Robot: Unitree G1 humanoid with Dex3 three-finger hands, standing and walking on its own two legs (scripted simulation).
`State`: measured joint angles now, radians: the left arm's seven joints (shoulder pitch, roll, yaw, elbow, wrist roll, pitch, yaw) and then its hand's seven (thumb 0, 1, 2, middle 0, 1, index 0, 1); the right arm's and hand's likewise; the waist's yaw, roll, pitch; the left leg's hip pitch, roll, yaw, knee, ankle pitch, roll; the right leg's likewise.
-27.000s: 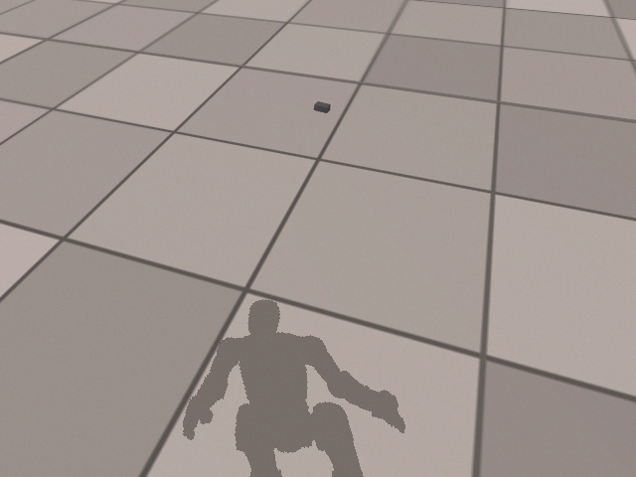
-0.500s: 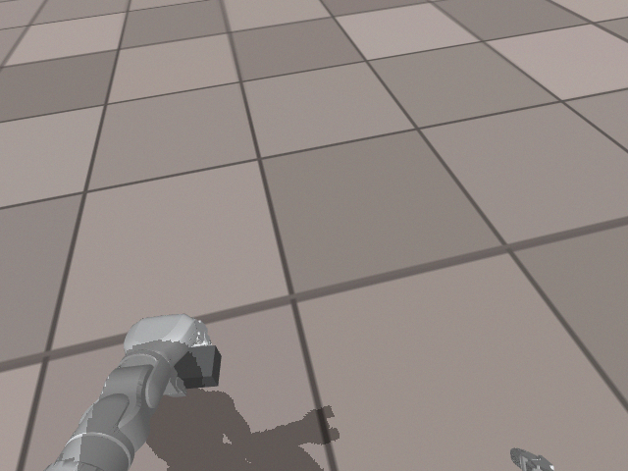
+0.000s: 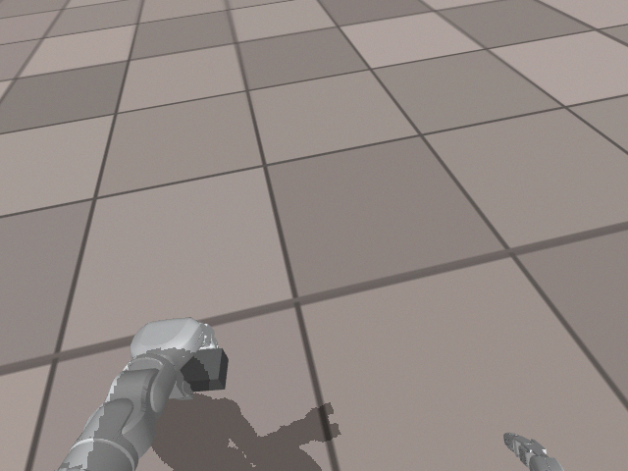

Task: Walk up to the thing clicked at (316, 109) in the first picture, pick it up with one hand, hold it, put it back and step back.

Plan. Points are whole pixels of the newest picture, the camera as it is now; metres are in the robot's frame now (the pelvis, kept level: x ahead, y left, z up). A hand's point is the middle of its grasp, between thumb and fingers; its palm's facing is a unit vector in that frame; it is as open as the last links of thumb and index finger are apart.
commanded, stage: hold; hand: left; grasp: from above
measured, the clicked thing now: (195, 370) +0.31 +0.20 -0.07
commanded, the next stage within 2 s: crouch in 0.54 s
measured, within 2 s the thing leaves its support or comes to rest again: neither
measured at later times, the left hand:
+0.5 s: hand (182, 370) +0.30 +0.21 -0.04, palm faces -0.45 -0.04 -0.89, open 7.6 cm
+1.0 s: hand (192, 386) +0.30 +0.22 -0.11, palm faces -0.47 -0.01 -0.88, open 7.5 cm
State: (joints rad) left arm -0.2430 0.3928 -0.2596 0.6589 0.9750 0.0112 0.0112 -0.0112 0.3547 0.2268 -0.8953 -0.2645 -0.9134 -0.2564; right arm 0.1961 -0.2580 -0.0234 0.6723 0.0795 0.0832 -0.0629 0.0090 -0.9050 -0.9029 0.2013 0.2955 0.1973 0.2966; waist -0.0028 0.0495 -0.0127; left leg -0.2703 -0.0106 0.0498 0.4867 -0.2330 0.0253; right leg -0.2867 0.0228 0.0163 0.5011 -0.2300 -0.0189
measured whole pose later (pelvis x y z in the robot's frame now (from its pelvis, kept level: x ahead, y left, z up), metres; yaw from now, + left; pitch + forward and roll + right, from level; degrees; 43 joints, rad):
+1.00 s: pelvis +0.00 +0.00 -0.01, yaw +1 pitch +7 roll +0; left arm -0.32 0.35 -0.27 0.88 1.07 -0.01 0.19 -0.01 0.36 0.11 -0.99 -0.13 -1.01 -0.11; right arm 0.20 -0.25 -0.04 0.69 0.06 0.08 -0.04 0.01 -0.89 -0.90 0.20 0.30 0.20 0.30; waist -0.03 0.01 -0.03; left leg -0.47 -0.01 0.03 0.65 -0.30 0.03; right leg -0.47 0.02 0.00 0.64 -0.29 -0.01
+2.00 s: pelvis -0.06 +0.00 -0.34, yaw -2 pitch +40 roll -5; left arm -0.96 0.52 -0.05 1.40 1.19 -0.07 0.39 -0.01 0.34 0.19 -0.95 -0.21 -0.97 -0.20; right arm 0.16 -0.23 0.00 0.73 -0.10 -0.06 0.08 0.00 -0.91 -0.90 0.20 0.29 0.20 0.30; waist -0.23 0.02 -0.17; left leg -2.09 0.02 -0.02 2.08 -0.69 0.05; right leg -2.05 0.01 -0.10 2.03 -0.67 -0.04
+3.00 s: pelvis -0.07 +0.00 -0.44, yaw -6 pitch +36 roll -8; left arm -1.08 0.71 0.05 1.59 1.27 -0.13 0.46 -0.01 0.35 0.15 -0.97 -0.18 -1.00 -0.16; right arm 0.19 -0.28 0.09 0.74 -0.16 -0.10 0.15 0.00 -0.91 -0.90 0.20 0.30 0.20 0.30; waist -0.31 -0.01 -0.03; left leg -2.34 0.04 -0.06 2.40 -0.70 0.06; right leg -2.28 0.01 -0.17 2.30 -0.66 -0.05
